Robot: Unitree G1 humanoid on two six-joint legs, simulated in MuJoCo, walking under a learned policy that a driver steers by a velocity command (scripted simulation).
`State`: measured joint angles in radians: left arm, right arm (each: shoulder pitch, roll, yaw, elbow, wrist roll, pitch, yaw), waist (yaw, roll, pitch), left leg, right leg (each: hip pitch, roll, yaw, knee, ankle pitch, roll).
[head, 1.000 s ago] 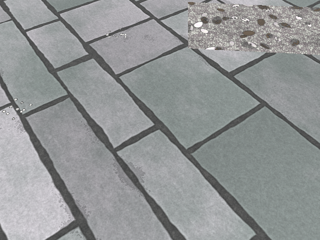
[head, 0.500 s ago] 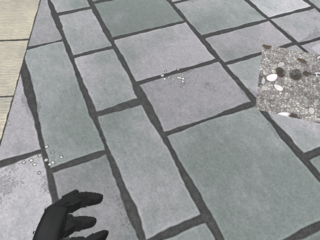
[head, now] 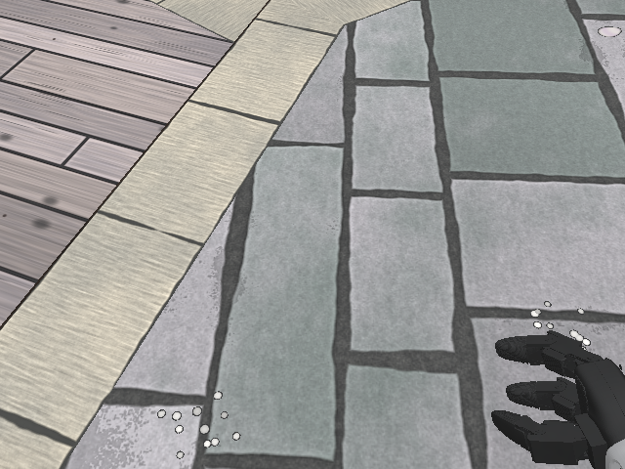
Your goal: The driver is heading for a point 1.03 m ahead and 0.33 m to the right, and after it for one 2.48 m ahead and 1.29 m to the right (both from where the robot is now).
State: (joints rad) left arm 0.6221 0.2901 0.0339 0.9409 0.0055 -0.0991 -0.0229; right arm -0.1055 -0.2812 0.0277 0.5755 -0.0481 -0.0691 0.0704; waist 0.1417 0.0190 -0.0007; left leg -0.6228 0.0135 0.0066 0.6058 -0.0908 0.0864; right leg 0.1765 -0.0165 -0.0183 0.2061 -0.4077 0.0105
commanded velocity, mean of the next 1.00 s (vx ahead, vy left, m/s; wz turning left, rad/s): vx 0.98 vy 0.00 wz -0.74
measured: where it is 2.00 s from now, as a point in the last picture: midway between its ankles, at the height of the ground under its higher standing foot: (558, 236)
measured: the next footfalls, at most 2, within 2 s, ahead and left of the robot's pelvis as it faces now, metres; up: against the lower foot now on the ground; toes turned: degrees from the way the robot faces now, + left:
left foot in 0.02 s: +0.21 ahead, +0.11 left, +0.00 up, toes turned +0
right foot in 0.46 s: +0.60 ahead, -0.15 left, +0.00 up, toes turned -26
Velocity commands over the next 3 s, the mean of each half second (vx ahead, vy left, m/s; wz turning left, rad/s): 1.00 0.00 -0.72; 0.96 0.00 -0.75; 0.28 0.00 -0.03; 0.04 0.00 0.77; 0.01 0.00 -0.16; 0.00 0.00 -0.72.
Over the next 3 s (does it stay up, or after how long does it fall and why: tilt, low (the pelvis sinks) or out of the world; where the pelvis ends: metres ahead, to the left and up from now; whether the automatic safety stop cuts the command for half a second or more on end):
stays up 1.14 -0.43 0.02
